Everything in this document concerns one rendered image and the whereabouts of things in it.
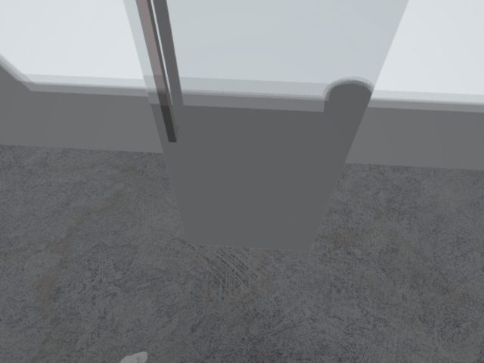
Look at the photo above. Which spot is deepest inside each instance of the handle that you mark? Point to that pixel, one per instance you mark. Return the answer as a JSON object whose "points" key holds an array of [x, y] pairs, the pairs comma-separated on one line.
{"points": [[146, 15]]}

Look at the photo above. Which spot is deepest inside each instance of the fridge door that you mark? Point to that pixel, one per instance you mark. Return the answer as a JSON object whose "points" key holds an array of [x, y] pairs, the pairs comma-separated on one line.
{"points": [[268, 96]]}

